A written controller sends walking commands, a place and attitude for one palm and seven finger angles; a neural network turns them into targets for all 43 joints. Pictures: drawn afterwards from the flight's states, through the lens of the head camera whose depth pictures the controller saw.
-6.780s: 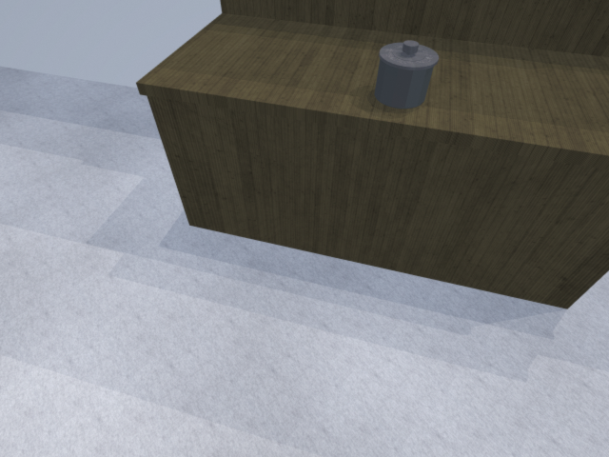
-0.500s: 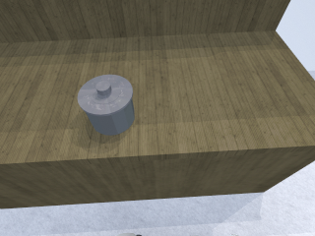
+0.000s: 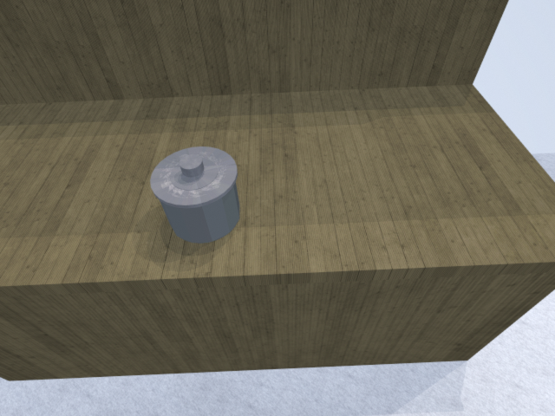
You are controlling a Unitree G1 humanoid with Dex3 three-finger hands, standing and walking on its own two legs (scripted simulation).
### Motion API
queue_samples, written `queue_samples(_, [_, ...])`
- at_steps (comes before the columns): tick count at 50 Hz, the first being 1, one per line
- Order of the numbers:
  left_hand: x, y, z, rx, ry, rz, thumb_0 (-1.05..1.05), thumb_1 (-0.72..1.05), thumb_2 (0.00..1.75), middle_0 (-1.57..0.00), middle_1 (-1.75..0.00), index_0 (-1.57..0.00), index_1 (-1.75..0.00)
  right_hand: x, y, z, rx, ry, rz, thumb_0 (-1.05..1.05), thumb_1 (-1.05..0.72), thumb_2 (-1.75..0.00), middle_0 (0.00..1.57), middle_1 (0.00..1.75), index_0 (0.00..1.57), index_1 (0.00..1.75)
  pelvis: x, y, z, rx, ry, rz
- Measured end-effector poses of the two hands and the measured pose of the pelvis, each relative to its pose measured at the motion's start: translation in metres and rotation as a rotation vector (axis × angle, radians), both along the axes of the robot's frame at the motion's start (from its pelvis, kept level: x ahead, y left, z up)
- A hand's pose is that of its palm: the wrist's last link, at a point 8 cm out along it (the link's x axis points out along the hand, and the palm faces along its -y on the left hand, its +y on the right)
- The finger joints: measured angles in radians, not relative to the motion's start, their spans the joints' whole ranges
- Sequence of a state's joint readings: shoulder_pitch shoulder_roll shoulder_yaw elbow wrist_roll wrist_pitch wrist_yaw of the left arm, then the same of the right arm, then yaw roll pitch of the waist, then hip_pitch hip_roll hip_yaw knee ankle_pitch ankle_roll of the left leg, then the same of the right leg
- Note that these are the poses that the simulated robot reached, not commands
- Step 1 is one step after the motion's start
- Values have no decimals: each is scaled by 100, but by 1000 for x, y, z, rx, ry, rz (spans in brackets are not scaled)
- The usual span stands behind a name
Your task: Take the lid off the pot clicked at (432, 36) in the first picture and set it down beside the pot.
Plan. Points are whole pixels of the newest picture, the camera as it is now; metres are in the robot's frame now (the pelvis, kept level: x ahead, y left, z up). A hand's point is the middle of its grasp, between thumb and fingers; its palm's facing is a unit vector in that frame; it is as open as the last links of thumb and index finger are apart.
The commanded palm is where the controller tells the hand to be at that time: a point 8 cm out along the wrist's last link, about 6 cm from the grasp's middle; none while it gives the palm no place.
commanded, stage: come to a stop and stand still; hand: left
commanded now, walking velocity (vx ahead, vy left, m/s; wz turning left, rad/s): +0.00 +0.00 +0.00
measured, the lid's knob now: (191, 165) +0.51 +0.21 +0.07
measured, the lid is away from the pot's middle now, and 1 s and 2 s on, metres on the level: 0.00 0.00 0.00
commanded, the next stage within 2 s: look again from close up in 1.26 s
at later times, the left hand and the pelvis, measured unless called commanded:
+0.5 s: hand out of the picture +0.00 +0.24 -0.18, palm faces +0.00 -0.98 -0.21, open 7.4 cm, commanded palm none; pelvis +0.00 +0.06 -0.01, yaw -1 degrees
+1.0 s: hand out of the picture +0.05 +0.22 -0.18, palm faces +0.00 -0.98 -0.21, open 7.4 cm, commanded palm none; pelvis +0.03 +0.04 -0.01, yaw -1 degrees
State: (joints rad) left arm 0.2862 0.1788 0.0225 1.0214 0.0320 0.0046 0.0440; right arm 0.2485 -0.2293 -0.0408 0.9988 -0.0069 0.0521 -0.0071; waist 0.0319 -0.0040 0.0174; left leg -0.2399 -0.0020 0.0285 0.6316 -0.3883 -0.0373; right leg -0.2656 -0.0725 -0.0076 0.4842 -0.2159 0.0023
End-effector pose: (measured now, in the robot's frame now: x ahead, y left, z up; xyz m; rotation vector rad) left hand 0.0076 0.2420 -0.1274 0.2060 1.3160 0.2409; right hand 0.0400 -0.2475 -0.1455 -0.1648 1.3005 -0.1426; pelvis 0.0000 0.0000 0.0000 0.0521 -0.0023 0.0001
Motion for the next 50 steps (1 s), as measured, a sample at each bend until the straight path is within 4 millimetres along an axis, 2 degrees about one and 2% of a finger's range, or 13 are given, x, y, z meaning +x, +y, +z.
queue_samples(3, [-10, 18, -15, -7, 10, -2, 0, 90, 90, -20, -30, -20, -30, 4, 20, -10, -2, -76, 21, 0, -91, -90, 20, 30, 20, 30, -7, 17, -14, -50, -3, 28])
queue_samples(7, [-17, 34, -20, -15, 9, 5, 0, 90, 90, -20, -30, -20, -30, 0, 50, -13, 19, -90, 37, 0, -92, -90, 20, 30, 20, 30, -12, 32, -17, -51, -27, 13])
queue_samples(15, [-25, 46, -18, -46, 39, -29, 0, 90, 90, -20, -30, -20, -30, -11, 68, -7, 17, -79, 20, 0, -95, -90, 21, 30, 20, 30, -10, 52, -13, -46, -15, -13])
queue_samples(21, [-20, 46, -21, -70, 64, -40, 0, 90, 90, -20, -30, -20, -30, -23, 75, -5, 10, -24, -1, 0, -93, -90, 21, 30, 20, 30, -3, 57, -11, -47, -10, -21])
queue_samples(29, [-2, 38, -24, -91, 74, -47, 0, 90, 90, -20, -30, -20, -30, -32, 82, -7, 17, 43, -30, 0, -92, -90, 20, 30, 20, 30, 10, 56, -10, -49, -8, -26])
queue_samples(40, [26, 29, -25, -90, 58, -56, 1, 91, 90, -20, -30, -20, -30, -25, 79, -8, 21, 75, -57, 1, -92, -90, 20, 30, 20, 30, 25, 49, -9, -50, -6, -28])
queue_samples(50, [37, 23, -23, -83, 47, -53, 1, 91, 90, -20, -30, -20, -30, -14, 67, -7, 13, 74, -58, 0, -91, -90, 20, 30, 20, 30, 32, 40, -7, -50, -5, -26])
